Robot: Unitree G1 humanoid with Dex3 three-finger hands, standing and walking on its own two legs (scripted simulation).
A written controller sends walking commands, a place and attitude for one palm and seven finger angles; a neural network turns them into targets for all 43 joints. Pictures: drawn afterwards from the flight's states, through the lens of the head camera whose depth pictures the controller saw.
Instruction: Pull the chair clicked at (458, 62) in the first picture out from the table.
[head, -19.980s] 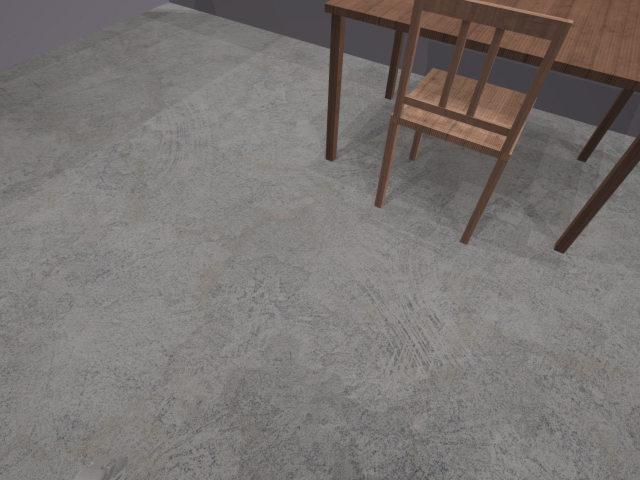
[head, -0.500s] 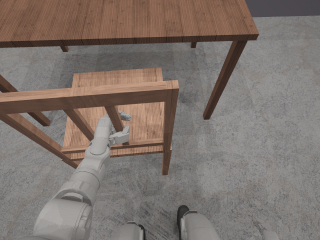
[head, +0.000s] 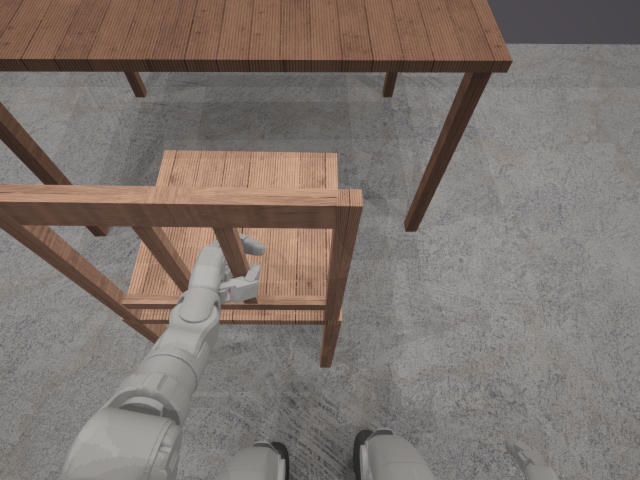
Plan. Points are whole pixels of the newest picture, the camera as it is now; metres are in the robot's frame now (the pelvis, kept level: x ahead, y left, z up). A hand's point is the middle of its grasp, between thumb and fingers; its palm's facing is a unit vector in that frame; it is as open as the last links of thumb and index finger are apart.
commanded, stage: step backward, pulling the chair out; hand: left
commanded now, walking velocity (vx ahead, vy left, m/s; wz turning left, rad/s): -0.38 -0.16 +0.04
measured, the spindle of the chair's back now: (175, 267) +0.40 +0.22 -0.07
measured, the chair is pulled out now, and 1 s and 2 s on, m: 0.30 0.53 0.72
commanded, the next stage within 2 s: stop walking, hand still on the chair in 1.34 s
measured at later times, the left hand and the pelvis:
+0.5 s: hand (247, 357) +0.26 +0.10 -0.07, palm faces -0.07 -0.99 -0.15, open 5.5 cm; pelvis -0.11 -0.01 +0.00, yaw +1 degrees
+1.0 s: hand (233, 464) +0.14 +0.10 -0.07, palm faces -0.05 -0.99 -0.15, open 5.5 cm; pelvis -0.22 -0.01 +0.00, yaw +1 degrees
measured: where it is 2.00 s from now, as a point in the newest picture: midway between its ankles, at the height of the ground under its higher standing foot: outside the picture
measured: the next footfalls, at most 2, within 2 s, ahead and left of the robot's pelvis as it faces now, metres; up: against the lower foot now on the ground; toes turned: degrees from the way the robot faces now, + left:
right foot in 0.12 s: +0.01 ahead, -0.15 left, +0.00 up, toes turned -2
left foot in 0.42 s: -0.03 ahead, +0.11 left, +0.00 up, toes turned -2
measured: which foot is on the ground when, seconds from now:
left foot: down 0.00-0.24, up 0.26-0.40, down 0.42-0.70, up 0.72-0.84, down 0.86-1.00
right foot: up 0.00-0.10, down 0.12-0.46, up 0.48-0.60, down 0.62-0.90, up 0.92-1.00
